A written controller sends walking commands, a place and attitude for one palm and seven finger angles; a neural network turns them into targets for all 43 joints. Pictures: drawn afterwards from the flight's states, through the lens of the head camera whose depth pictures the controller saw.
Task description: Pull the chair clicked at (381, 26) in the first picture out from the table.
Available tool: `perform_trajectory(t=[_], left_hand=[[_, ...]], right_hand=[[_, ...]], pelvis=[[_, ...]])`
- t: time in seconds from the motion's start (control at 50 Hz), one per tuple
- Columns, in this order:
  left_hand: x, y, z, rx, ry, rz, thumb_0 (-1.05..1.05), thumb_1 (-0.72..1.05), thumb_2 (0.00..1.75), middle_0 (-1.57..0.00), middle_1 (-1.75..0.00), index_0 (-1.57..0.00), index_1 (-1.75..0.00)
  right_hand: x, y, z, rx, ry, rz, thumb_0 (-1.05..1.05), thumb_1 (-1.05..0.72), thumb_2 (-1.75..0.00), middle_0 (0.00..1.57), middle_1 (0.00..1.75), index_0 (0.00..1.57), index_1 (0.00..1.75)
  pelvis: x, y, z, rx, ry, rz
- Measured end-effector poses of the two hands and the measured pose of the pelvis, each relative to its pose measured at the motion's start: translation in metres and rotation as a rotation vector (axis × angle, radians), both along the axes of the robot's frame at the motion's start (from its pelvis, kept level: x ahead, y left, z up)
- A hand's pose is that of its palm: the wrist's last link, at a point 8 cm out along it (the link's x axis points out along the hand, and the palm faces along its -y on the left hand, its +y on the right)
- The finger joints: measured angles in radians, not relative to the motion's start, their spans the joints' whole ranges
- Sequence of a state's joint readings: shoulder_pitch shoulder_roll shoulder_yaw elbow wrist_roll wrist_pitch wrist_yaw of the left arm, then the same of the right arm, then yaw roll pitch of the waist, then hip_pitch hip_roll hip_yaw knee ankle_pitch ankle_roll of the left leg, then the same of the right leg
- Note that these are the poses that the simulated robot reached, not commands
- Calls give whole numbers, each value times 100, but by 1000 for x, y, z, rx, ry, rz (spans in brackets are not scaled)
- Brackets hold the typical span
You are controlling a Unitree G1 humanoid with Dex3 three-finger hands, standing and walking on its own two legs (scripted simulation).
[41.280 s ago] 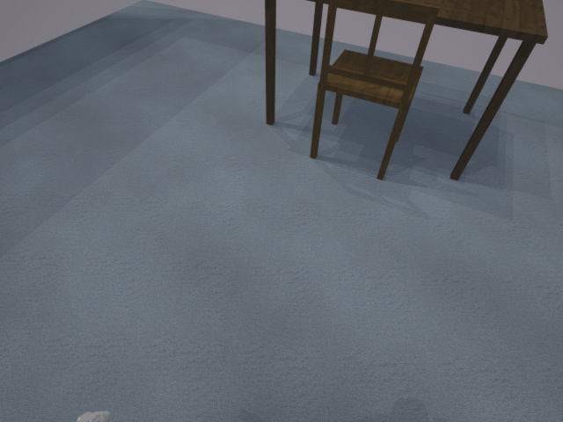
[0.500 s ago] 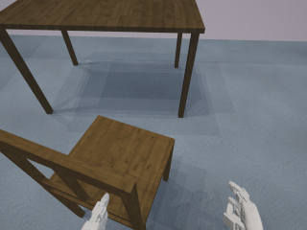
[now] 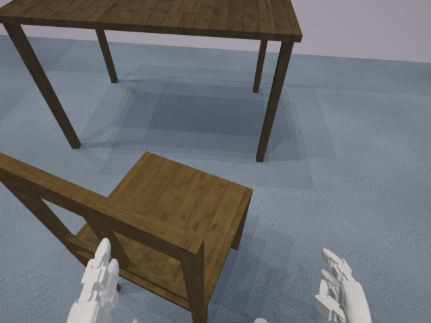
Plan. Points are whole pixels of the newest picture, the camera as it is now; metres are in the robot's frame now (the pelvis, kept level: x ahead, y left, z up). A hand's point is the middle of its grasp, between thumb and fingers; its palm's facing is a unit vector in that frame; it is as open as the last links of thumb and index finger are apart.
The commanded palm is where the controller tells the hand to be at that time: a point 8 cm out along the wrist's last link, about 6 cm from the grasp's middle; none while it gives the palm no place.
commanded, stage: draw the hand back to the body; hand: left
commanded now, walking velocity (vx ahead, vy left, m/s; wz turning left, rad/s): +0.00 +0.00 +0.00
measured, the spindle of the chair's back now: (110, 242) +0.28 +0.23 -0.04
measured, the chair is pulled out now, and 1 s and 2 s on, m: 0.67 0.66 0.66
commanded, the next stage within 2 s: step back with the hand held close in 1.36 s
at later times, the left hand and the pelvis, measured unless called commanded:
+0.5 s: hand (85, 293) +0.15 +0.18 +0.13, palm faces +0.20 -0.91 -0.36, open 15.8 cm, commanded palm +0.11 +0.23 +0.17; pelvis +0.01 -0.01 +0.04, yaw +0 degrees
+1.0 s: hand (12, 198) +0.21 +0.24 +0.24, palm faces +0.46 -0.78 -0.43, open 9.1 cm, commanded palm +0.16 +0.28 +0.25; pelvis +0.02 -0.02 +0.07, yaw +0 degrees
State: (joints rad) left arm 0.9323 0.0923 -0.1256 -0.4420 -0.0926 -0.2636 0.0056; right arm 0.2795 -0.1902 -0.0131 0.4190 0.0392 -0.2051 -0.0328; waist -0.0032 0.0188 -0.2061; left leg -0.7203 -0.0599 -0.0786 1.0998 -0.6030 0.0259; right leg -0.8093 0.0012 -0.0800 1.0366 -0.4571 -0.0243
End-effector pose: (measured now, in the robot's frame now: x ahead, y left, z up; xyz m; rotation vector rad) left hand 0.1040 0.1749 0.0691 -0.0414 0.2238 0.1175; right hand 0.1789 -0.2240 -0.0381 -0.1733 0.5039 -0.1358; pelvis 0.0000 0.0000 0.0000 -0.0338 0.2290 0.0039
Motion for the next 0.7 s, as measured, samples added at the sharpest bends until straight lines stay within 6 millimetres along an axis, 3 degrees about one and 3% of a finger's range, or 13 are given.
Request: perform_trajectory(t=[0.08,0.24,0.32,0.48,0.7], left_hand=[[13,-3,18,37,-178,-73,-7,-45,26,0,0,0,0],[6,6,30,85,-94,-133,-3,-51,23,0,0,0,0],[10,18,49,154,-122,-85,-2,-48,24,-1,-1,-1,-1],[13,43,78,391,17,73,-1,-29,33,-4,-6,-4,-6],[34,62,124,481,-121,179,0,9,51,-9,-14,-10,-14]], right_hand=[[-2,2,-14,30,28,10,1,-90,-90,20,30,20,30],[-6,6,-20,90,75,-43,2,-90,-90,20,30,20,30],[-8,3,-16,87,85,-60,2,-90,-90,20,30,20,30],[-7,-11,8,40,104,-97,2,-91,-90,20,30,20,30],[11,-20,31,18,78,-50,2,-91,-90,20,30,20,30]], pelvis=[[-6,-2,-7,3,9,-9],[-6,-5,0,6,-18,-12],[-2,-8,8,7,-35,-10],[10,-12,36,16,-124,-4],[18,-19,60,25,-222,0]])
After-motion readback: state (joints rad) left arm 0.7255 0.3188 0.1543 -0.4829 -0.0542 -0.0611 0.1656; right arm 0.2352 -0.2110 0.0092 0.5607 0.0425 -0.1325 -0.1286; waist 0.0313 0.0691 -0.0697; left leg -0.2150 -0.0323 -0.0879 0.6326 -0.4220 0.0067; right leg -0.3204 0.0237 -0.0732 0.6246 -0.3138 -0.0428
